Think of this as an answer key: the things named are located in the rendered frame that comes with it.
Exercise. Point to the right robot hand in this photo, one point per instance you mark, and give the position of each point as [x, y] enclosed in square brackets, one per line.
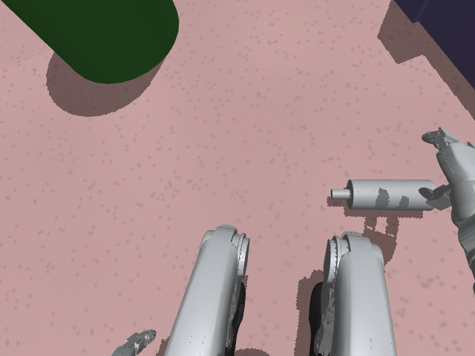
[457, 161]

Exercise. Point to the right robot arm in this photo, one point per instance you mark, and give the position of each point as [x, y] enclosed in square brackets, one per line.
[462, 199]

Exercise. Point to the left robot foot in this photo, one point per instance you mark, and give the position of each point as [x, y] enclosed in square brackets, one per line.
[230, 351]

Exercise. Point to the armchair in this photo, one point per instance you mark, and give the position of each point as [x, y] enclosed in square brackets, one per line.
[451, 24]

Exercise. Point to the left robot hand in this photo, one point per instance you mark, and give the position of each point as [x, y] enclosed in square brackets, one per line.
[135, 343]

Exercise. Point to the right robot foot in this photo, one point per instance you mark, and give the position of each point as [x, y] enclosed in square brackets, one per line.
[315, 318]

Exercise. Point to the bottle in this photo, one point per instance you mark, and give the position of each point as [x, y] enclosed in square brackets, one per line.
[385, 194]

